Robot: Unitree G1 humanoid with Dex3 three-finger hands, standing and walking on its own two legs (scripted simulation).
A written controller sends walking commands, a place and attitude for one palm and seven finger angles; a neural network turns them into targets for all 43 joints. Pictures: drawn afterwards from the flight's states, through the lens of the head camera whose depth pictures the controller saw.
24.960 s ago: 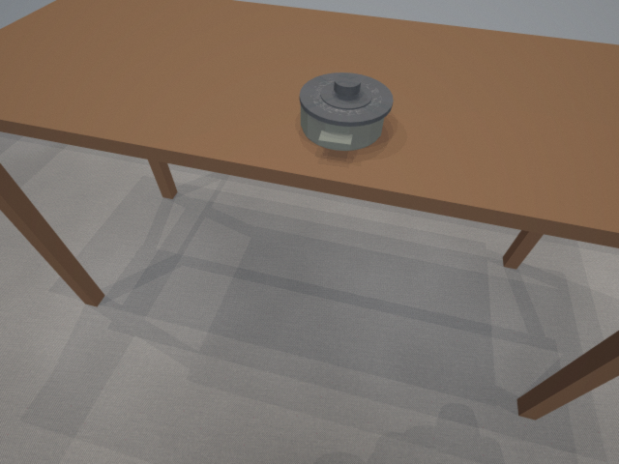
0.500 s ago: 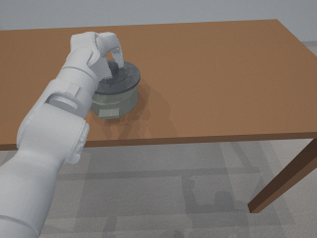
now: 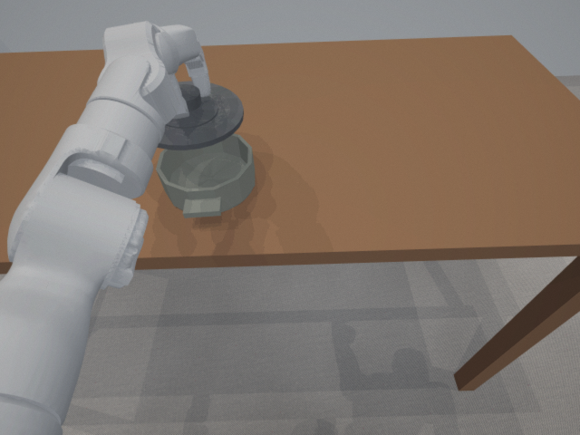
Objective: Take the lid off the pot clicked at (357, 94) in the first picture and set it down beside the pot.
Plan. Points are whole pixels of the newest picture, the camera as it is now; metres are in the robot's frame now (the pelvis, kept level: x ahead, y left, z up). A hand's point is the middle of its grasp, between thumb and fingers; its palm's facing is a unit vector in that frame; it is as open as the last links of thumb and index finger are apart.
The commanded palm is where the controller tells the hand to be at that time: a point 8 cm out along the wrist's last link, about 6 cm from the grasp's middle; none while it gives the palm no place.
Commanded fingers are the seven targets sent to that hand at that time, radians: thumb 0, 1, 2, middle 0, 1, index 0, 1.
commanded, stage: lift the lid straight up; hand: left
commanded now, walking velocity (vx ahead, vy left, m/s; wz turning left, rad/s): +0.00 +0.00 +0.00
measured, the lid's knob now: (184, 97) +0.52 +0.12 +0.22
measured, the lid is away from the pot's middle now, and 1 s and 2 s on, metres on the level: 0.02 0.03 0.14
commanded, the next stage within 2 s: move the lid sideways beside the pot in 0.80 s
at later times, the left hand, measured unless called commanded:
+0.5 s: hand (168, 61) +0.48 +0.12 +0.29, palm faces -0.26 -0.14 -0.96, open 7.6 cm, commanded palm +0.48 +0.11 +0.36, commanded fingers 0.00 0.75 0.90 -0.96 -1.18 -0.74 -1.07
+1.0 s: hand (178, 51) +0.48 +0.11 +0.30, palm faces -0.22 -0.11 -0.97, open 7.6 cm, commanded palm +0.48 +0.12 +0.36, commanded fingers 0.00 0.75 0.90 -0.96 -1.18 -0.74 -1.07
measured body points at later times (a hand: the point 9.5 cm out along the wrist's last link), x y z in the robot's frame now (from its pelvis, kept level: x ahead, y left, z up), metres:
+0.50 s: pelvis +0.00 +0.01 +0.00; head +0.02 -0.01 +0.45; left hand +0.49 +0.13 +0.34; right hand +0.05 -0.26 -0.13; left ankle +0.03 +0.10 -0.74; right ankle -0.06 -0.11 -0.74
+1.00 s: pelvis +0.00 +0.00 +0.00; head +0.02 -0.03 +0.45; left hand +0.49 +0.11 +0.35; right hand +0.08 -0.27 -0.13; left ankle +0.03 +0.10 -0.74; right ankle -0.06 -0.11 -0.74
